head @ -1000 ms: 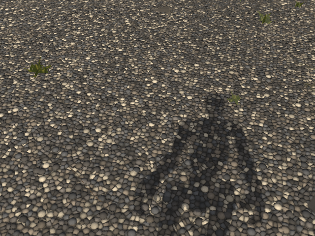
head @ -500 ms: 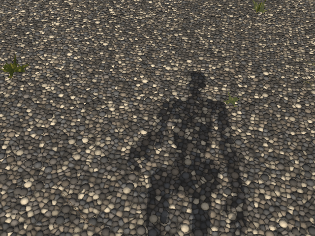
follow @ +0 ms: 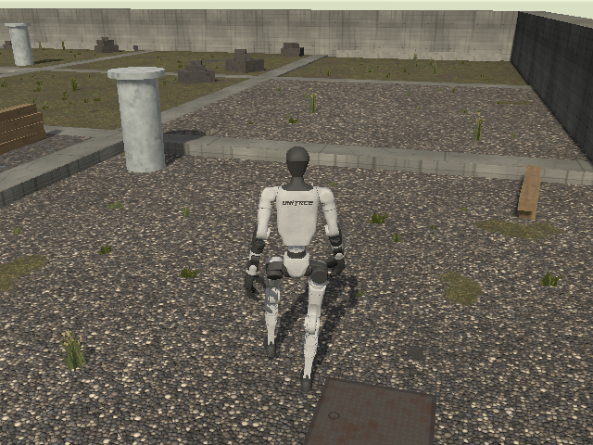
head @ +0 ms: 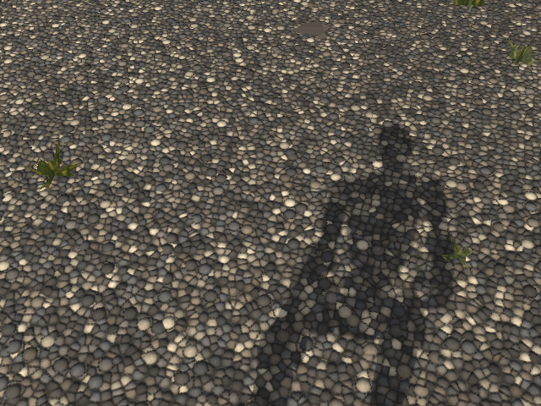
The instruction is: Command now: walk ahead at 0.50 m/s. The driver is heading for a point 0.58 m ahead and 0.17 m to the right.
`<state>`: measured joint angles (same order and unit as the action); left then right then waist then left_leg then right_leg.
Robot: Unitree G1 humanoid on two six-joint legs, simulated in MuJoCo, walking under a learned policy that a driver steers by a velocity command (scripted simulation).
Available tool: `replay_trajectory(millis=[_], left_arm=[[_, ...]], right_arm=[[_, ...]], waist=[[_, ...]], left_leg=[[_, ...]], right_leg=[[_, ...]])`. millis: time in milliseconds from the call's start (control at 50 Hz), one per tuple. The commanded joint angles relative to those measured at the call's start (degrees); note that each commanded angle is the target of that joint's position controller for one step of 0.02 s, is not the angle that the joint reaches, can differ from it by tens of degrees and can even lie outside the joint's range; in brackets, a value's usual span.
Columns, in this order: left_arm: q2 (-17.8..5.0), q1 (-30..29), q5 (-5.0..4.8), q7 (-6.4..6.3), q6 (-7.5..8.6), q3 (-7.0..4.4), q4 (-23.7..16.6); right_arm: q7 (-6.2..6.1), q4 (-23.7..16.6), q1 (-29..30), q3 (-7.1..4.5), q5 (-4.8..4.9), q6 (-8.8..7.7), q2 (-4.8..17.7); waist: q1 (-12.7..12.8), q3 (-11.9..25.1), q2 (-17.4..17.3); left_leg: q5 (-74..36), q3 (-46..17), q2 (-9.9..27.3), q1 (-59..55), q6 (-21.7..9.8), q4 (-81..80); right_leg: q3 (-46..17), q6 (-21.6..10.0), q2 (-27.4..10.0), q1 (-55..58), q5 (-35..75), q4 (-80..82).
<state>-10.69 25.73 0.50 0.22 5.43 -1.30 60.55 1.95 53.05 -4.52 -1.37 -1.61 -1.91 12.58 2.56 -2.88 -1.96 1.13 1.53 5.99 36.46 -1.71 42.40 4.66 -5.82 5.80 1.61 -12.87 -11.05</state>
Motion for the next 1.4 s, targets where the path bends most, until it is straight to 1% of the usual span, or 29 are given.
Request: replay_trajectory(millis=[20, 100, 160, 180, 200, 220, 260, 300, 400, 580, 640, 700, 720, 740, 760, 780, 820, 860, 920, 1020, 1120, 1200, 1220, 1240, 1260, 1280, 1300, 1360, 1400], left_arm=[[-7.5, 4.0, 0.24, -0.59, 0.50, -1.10, -1.0], [-8.3, 4.0, 1.07, -1.31, -0.02, -1.29, -0.1], [-9.3, 1.2, 0.77, -1.28, -0.33, -1.49, -0.4], [-7.7, 0.5, 0.12, -1.09, -0.08, -0.87, -2.3], [-1.5, 8.0, -2.10, -0.46, -0.25, 0.14, -3.0], [-8.2, 3.7, -0.55, -0.99, -0.70, -1.71, -2.3], [-6.5, -2.9, -0.38, -0.70, -0.40, -1.83, -4.2], [-4.8, -2.4, 1.03, 0.01, -1.96, -1.98, -3.7], [-3.3, -8.5, 1.24, 1.43, -4.31, -2.24, -6.5], [-2.5, -25.9, 1.18, 2.47, -3.89, -0.98, -14.0], [-3.7, -24.6, 1.44, 2.41, -3.86, -1.55, -14.5], [-6.8, -11.8, 1.74, 1.85, -3.50, -3.39, -11.1], [-9.9, -3.3, 2.42, 1.25, -3.12, -4.85, -8.7], [-16.5, -2.2, 3.03, 0.41, -3.07, -6.52, -9.3], [-17.1, -2.5, 0.88, 0.30, -3.88, -6.57, -10.1], [-15.5, -6.4, 0.35, -0.36, -3.92, -5.99, -10.1], [-9.2, -11.4, -0.06, -0.53, -2.95, -4.26, -10.1], [-6.8, -12.9, -0.36, -0.66, -2.05, -3.13, -9.9], [-9.1, -10.6, 0.06, -0.67, -1.16, -3.15, -8.6], [-8.3, -8.6, 0.18, -1.12, -1.96, -2.12, -7.6], [-7.5, -6.7, 0.84, -1.95, -2.62, -1.25, -5.6], [-6.9, -8.4, 0.57, -2.45, -3.06, -0.64, -4.4], [-6.8, -9.1, 0.12, -2.55, -2.97, -0.48, -4.3], [-6.3, -7.7, -0.07, -2.58, -2.61, -0.20, -4.7], [-4.2, 0.8, -0.65, -2.41, -3.32, -0.14, -2.4], [-5.0, 0.2, -0.34, -2.88, -4.50, -0.28, -0.7], [-5.0, -1.8, -0.06, -3.01, -5.22, -0.33, -0.7], [-5.2, -5.8, 0.66, -2.28, -5.86, -0.11, -0.2], [-4.0, -5.7, 0.39, -2.27, -5.27, 0.44, 1.0]], right_arm=[[-0.07, -4.8, 7.3, 0.10, 0.28, -0.72, 2.0], [-0.43, -6.2, 8.0, -0.39, 0.25, -1.50, 3.3], [-1.74, -0.5, -10.8, -2.24, -0.31, -2.71, 6.3], [-2.50, 1.7, -21.2, -3.61, -1.77, -3.07, 10.7], [-2.35, 1.9, -23.5, -4.95, -2.27, -2.66, 15.4], [-1.74, 1.3, -19.4, -4.53, 0.08, -1.98, 12.1], [-1.40, 0.1, -10.1, -2.84, 0.31, -2.71, 5.7], [-1.96, 1.3, -9.4, -1.86, 0.40, -3.55, 2.4], [-2.40, 3.1, -14.6, -2.23, 0.69, -5.21, 4.5], [-3.61, 5.0, -21.9, -2.04, 0.51, -4.63, 5.5], [-4.24, 5.1, -21.7, -2.40, 0.22, -3.80, 6.9], [-4.28, 4.0, -20.0, -3.22, 0.01, -2.40, 9.3], [-3.88, 2.7, -18.6, -3.33, 0.30, -2.22, 9.6], [-2.81, -0.8, -21.4, -2.06, 1.62, -2.48, 2.9], [-2.60, -3.0, -16.4, -2.86, 1.58, -3.01, 6.6], [-2.63, -3.9, -12.9, -2.55, 1.84, -3.38, 5.8], [-3.09, -2.1, -14.7, -2.34, 1.27, -3.19, 4.8], [-3.00, -1.5, -16.7, -2.44, -0.57, -0.79, 4.2], [-2.48, -1.3, -17.2, -2.27, -0.21, 0.92, 2.8], [-2.54, -2.6, -10.6, -1.91, 0.24, 1.58, 3.2], [-3.62, -2.5, -7.5, -1.41, 0.68, 1.72, 3.2], [-4.65, -0.2, -10.9, -1.13, 0.70, 1.12, 2.6], [-4.87, 0.8, -13.5, -0.93, 0.45, 0.52, 2.5], [-5.17, 1.9, -16.7, -1.47, 0.12, -0.18, 5.7], [-5.04, 2.1, -15.3, -1.53, 0.82, -0.01, 7.4], [-4.52, 1.8, -13.7, -0.71, 1.11, 0.42, 4.3], [-4.11, 1.7, -11.4, 0.00, 0.54, 0.69, 2.8], [-4.15, 2.1, -8.4, -0.15, 0.78, 1.52, 3.6], [-4.32, 3.8, -10.4, -0.26, 1.35, 1.44, 3.3]], waist=[[0.8, -3.1, 5.3], [-0.4, -2.7, 5.8], [-8.6, 6.8, 5.3], [-12.1, 13.6, 1.3], [-8.4, 20.3, -12.0], [-8.4, 16.8, -1.4], [-4.5, 3.8, 1.2], [-1.7, 1.0, -0.5], [-0.9, -0.9, -1.2], [-4.8, -3.7, -1.5], [-3.0, -1.9, -2.9], [2.6, 5.7, -3.8], [6.9, 10.0, -0.5], [3.7, 15.6, 12.7], [4.3, 18.7, 8.5], [2.5, 10.7, 3.9], [-2.0, 3.9, -0.9], [-4.4, 3.7, 0.9], [-5.3, 5.1, 2.9], [-3.1, 5.4, 6.3], [-1.3, 4.4, 6.8], [-3.0, 2.6, 5.8], [-4.7, 3.0, 3.9], [-4.1, 6.3, 0.1], [0.2, 8.8, -6.4], [-1.5, 8.4, -6.8], [-0.8, 6.1, -6.5], [-1.1, -1.0, -3.1], [-2.0, -0.6, -0.7]], left_leg=[[-2.6, 3.2, -2.6, -1.3, -0.3, -5.7], [4.5, 3.4, -4.6, -3.6, -3.1, -10.4], [5.6, 4.2, -8.1, -27.5, -7.0, -17.0], [9.4, -7.5, 2.9, -43.0, -10.1, -17.0], [11.3, -36.1, 19.9, -57.7, -18.8, -22.1], [14.4, -37.3, 17.5, -52.7, -17.2, -25.4], [7.9, -20.9, 13.0, -36.9, -12.8, -29.8], [3.3, -11.5, 8.6, -29.3, -8.7, -32.4], [-3.6, -1.8, 7.3, -28.7, -7.2, -35.2], [-17.2, 8.8, 7.5, -38.1, -5.4, -33.1], [-35.4, 11.5, 8.9, -43.1, -4.9, -25.8], [-44.5, 13.0, 9.4, -42.0, -4.6, -3.6], [-32.0, 13.6, 8.1, -32.7, -2.9, 11.7], [15.3, 13.1, -1.1, -8.4, 0.4, 34.5], [29.3, 1.0, -8.0, 0.5, 1.5, 44.0], [23.4, -2.0, -3.4, 4.1, 1.2, 42.2], [19.9, -2.2, -0.6, -2.4, 1.1, 32.5], [19.1, -2.2, -0.5, -9.2, 1.7, 26.7], [15.4, -0.8, -2.0, -9.7, 2.5, 20.6], [8.3, 0.3, -2.4, -8.3, 2.6, 8.9], [9.1, 0.3, -3.6, -11.3, 1.4, -0.8], [10.7, 0.1, -4.6, -19.5, -1.0, -13.5], [-0.2, -1.6, -3.0, -26.5, -1.6, -21.1], [-21.3, -7.5, 3.0, -35.3, -2.7, -20.7], [-37.6, -13.1, 10.0, -37.9, -9.5, -17.0], [-35.2, -16.1, 12.6, -34.1, -12.4, -18.7], [-26.5, -16.1, 11.5, -29.4, -11.3, -21.2], [1.2, -9.0, 2.0, -22.3, -3.2, -24.1], [-0.7, -7.3, 0.3, -26.4, -2.1, -23.1]], right_leg=[[-7.1, -4.6, -15.4, -1.6, 26.3, 3.1], [-6.9, -4.8, -18.1, 5.9, 38.8, -2.7], [-3.9, -2.4, -15.8, 2.0, 50.0, -24.1], [-2.3, -1.4, -13.5, -10.1, 32.2, -40.0], [0.2, 1.1, -2.2, -31.7, -13.4, -62.0], [-7.9, 0.0, -4.1, -36.2, -14.8, -66.1], [-8.3, -0.2, -8.7, -35.8, -5.9, -61.2], [-8.1, 0.7, -10.6, -31.1, -3.3, -56.8], [-6.3, 2.1, -11.6, -36.6, 3.6, -52.9], [2.0, 0.8, -9.2, -37.7, 12.2, -28.0], [4.4, -2.2, -6.0, -33.3, 5.5, -25.3], [5.2, -6.6, -0.5, -18.1, -1.3, -21.5], [-0.9, -9.2, -3.2, -5.2, -1.5, -16.5], [-28.4, -17.4, -22.1, 13.4, 4.7, -15.1], [-45.4, -21.1, -27.7, 14.9, 16.3, -7.3], [-32.4, -19.0, -26.8, 8.9, 28.8, -7.8], [-19.6, -13.1, -21.2, -3.7, 43.0, -7.2], [-13.6, -9.8, -17.5, -9.9, 46.7, -5.8], [-9.5, -8.2, -15.3, -9.6, 56.2, -6.0], [-6.7, -3.6, -13.3, -6.0, 54.1, -6.4], [-7.9, -4.1, -15.3, -2.9, 52.6, -8.3], [-10.3, -4.5, -16.3, -3.9, 49.0, -13.1], [-10.3, -2.5, -15.4, -6.8, 44.9, -15.1], [-9.6, -0.2, -12.5, -10.5, 33.1, -17.6], [-7.8, 1.7, -7.8, -12.6, 7.5, -18.8], [-6.4, 1.8, -5.1, -11.3, -8.2, -18.8], [-6.8, 1.6, -4.8, -9.3, -10.4, -16.3], [-9.9, 1.1, -8.2, -8.2, -0.8, -6.9], [-10.5, 1.1, -9.9, -9.1, 4.4, -6.2]])
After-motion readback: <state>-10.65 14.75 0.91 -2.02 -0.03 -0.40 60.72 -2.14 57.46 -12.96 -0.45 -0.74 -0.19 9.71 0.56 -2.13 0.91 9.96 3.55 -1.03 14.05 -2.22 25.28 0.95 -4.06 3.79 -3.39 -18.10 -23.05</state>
